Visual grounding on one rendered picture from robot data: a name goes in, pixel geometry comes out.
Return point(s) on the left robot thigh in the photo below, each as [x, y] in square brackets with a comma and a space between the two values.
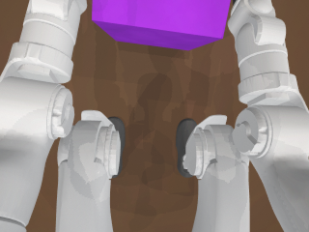
[84, 179]

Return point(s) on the robot left forearm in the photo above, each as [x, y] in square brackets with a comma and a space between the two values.
[46, 42]

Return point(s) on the robot left upper arm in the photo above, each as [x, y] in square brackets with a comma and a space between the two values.
[33, 114]

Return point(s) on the robot right upper arm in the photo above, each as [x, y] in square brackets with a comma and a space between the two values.
[276, 140]

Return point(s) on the carton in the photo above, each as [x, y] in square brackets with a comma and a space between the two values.
[178, 24]

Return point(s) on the robot right forearm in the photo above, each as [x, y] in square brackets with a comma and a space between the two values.
[265, 77]

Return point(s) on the right robot foot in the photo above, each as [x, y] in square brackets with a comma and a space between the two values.
[184, 130]

